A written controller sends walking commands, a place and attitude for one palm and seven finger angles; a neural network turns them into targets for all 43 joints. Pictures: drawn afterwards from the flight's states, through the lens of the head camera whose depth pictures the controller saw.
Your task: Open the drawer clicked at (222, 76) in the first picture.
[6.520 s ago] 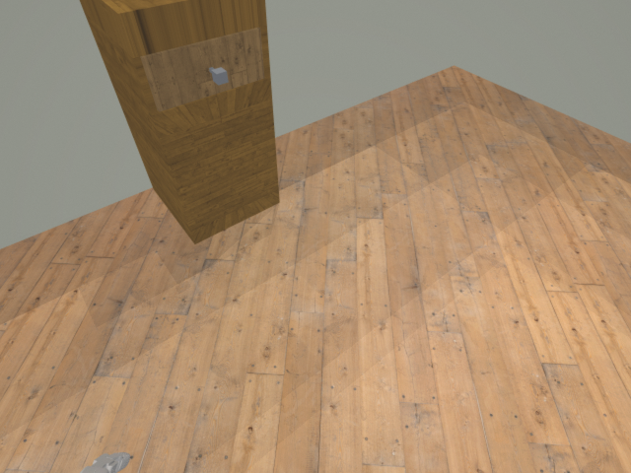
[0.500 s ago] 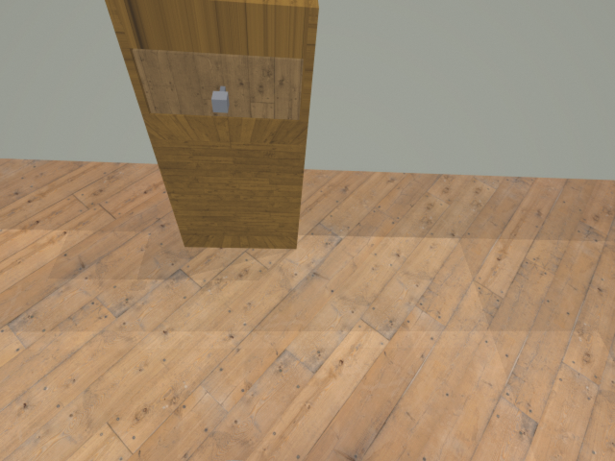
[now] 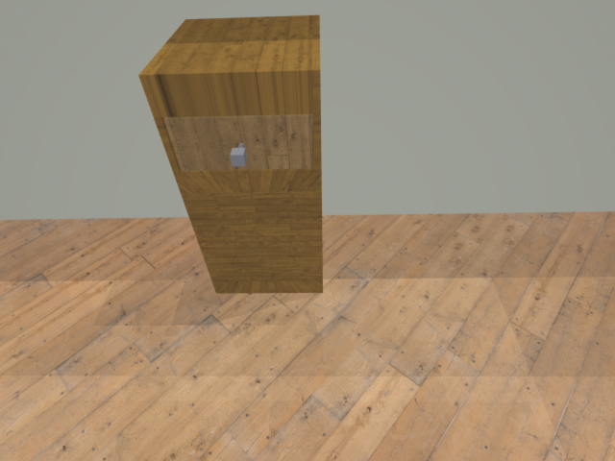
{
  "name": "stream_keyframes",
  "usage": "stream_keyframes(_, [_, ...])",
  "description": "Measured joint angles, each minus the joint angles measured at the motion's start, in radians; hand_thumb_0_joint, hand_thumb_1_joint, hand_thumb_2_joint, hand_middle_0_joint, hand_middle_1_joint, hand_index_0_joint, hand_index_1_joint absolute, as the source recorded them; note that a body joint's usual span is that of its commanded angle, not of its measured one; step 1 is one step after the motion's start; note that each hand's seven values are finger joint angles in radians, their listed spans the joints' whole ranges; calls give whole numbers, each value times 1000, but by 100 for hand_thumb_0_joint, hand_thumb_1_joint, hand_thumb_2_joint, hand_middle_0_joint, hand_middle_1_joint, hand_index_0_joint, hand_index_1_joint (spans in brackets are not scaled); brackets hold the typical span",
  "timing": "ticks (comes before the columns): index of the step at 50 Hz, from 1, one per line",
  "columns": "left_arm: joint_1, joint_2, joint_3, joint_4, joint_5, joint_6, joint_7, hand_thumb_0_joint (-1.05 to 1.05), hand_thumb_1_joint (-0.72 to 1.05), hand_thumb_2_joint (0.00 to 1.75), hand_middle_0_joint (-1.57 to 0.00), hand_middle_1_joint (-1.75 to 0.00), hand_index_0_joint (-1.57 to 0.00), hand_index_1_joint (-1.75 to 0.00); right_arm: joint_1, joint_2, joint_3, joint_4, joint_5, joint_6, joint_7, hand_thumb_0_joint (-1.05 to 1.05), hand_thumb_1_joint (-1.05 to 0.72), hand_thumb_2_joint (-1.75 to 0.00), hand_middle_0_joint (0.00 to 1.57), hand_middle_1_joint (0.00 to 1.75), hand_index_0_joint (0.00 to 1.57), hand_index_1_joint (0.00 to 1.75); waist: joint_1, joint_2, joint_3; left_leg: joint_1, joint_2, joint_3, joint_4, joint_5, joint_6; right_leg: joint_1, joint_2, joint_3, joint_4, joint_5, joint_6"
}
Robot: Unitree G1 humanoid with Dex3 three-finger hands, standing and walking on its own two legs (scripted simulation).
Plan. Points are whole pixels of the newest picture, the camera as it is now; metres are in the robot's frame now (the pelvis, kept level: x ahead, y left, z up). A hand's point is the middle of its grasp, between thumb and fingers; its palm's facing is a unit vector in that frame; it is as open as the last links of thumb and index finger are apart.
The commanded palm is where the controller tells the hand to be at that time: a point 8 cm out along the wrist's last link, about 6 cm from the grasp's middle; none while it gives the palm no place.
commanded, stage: take the last steps up to it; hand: left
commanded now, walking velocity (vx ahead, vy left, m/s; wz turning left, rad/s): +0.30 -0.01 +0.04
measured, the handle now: (239, 153) +0.87 +0.25 -0.07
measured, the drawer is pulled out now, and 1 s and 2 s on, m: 0.00 0.00 0.00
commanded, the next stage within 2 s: come to a stop and stand still in 0.86 s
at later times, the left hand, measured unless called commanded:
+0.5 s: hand out of the picture +0.05 +0.19 -0.18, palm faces +0.12 -0.98 -0.13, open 7.4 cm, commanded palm none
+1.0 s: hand (246, 312) +0.43 +0.16 -0.16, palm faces -0.02 -0.98 -0.22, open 7.4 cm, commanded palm none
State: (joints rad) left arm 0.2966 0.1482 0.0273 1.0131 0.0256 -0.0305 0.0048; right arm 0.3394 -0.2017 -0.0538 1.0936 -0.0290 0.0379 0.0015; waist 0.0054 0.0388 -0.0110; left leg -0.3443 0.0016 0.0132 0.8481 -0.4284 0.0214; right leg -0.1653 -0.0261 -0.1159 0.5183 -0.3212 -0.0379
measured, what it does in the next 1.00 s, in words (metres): walks ahead: left foot, then right foot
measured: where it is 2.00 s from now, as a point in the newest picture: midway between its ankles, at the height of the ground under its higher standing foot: outside the picture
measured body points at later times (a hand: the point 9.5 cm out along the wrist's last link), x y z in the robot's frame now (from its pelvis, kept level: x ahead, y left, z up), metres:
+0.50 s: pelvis +0.16 +0.05 -0.01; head +0.19 +0.06 +0.44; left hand +0.04 +0.24 -0.17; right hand +0.27 -0.16 -0.16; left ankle +0.20 +0.14 -0.74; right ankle +0.02 -0.07 -0.67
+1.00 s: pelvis +0.33 -0.01 -0.01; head +0.35 -0.04 +0.44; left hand +0.43 +0.21 -0.14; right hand +0.26 -0.23 -0.18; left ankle +0.23 +0.13 -0.67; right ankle +0.39 -0.10 -0.74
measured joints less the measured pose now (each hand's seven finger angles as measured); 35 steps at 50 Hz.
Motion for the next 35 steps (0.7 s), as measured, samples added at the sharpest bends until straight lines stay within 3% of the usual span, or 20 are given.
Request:
stream_keyframes(4, [83, -25, -5, 51, -6, -8, 9, 1, 90, 89, -20, -30, -20, -30, -8, -5, -14, 1, -5, -2, 14, 0, -92, -90, 20, 30, 20, 30, -1, -17, 4, -128, 41, 19, 179, 133, -19, 76, 2, 6, -118, 39, -4])
stream_keyframes(8, [137, -50, -13, 101, -8, -16, 10, 1, 90, 89, -20, -30, -20, -30, -22, -5, -22, -10, -3, -14, 16, 0, -91, -90, 20, 30, 20, 30, -10, -13, 22, -205, 85, 14, 188, 241, -41, 140, 10, -15, -201, 51, -2])
stream_keyframes(14, [194, -72, -18, 141, -3, -36, 14, 1, 90, 89, -20, -30, -20, -30, -87, 11, -14, -10, 0, -18, 19, 0, -91, -90, 20, 30, 20, 30, 24, -13, 48, -212, 109, 44, 29, 250, -38, 198, 13, -32, -235, 12, 15])
stream_keyframes(20, [223, -65, -10, 169, -1, -27, 17, 1, 90, 89, -20, -30, -20, -30, -187, 46, 6, -45, 2, -59, 18, 0, -91, -90, 20, 30, 20, 30, 54, -42, 72, -77, 62, 113, -236, 217, 3, 210, -20, -27, -115, -116, 58])
stream_keyframes(21, [225, -64, -9, 175, -5, -22, 16, 1, 90, 89, -20, -30, -20, -30, -199, 50, 9, -54, -1, -75, 13, 0, -91, -90, 20, 30, 20, 30, 49, -47, 74, -54, 55, 121, -260, 258, 16, 180, -32, -22, -21, -155, 58])
stream_keyframes(23, [197, -54, -7, 181, -13, -4, 12, 1, 90, 89, -20, -30, -20, -30, -218, 65, 13, -67, -1, -100, 3, 0, -91, -90, 20, 30, 20, 30, 44, -64, 88, -45, 45, 141, -202, 204, 30, 61, -45, 29, 290, -191, 39])
stream_keyframes(26, [141, -31, 4, 167, -11, 13, 9, 1, 90, 89, -20, -30, -20, -30, -204, 82, 13, -71, 7, -110, -10, -1, -92, -90, 20, 30, 20, 30, 36, -70, 73, 34, 38, 168, -246, 152, 29, -120, -47, 58, 613, -134, 24])
stream_keyframes(29, [63, -3, 21, 125, -2, 16, 3, 1, 91, 89, -20, -30, -20, -30, -178, 68, -5, -80, 14, -130, -32, -4, -95, -90, 21, 30, 21, 30, 17, -72, 57, 117, 22, 181, -345, 175, 25, -253, -69, 51, 664, -39, 34])
stream_keyframes(35, [-82, 41, 40, 24, 2, 21, -4, 1, 91, 90, -19, -30, -20, -30, -83, 44, 3, -37, 4, -114, -27, -3, -95, -90, 20, 30, 20, 30, 6, -76, 28, 239, 6, 178, -472, 182, 16, -372, -107, 48, 486, 82, 64])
